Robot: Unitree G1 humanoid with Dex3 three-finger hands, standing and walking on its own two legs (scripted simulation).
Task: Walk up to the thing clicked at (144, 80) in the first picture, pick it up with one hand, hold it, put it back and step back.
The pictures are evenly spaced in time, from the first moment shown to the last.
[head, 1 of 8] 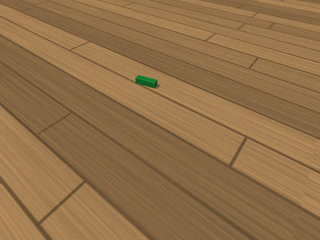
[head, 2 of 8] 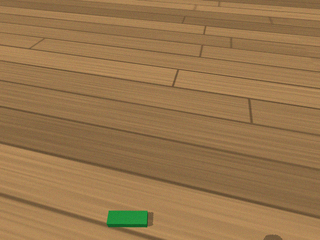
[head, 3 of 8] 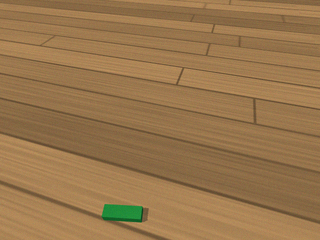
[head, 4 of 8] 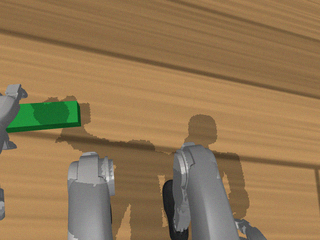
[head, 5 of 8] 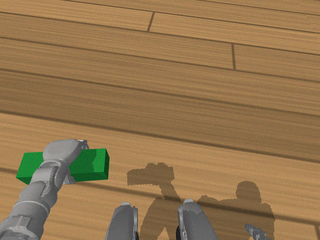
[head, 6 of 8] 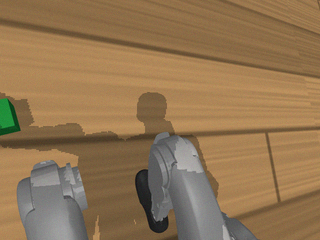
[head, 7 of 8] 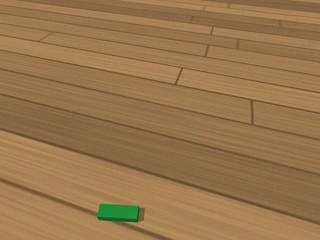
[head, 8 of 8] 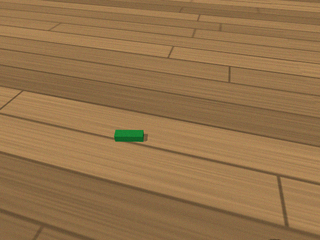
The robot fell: no
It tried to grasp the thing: yes
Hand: left
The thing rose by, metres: 0.67
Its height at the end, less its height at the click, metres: +0.00
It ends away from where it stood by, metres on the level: 0.02
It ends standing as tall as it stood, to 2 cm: yes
